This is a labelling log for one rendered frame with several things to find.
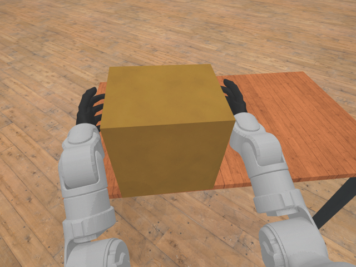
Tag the robot left hand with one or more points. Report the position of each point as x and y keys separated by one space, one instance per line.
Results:
x=86 y=110

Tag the left robot forearm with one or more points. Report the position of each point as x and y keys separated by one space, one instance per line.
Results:
x=84 y=187

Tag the carton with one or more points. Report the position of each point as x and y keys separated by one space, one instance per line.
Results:
x=166 y=128

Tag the right robot forearm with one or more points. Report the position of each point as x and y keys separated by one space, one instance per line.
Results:
x=275 y=193

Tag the table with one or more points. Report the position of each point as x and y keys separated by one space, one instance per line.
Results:
x=317 y=136

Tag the right robot upper arm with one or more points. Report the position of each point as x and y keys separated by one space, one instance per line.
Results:
x=294 y=243

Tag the robot right hand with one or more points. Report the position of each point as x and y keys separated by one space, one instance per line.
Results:
x=234 y=98

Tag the left robot upper arm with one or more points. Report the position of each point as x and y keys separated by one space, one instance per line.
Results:
x=112 y=252

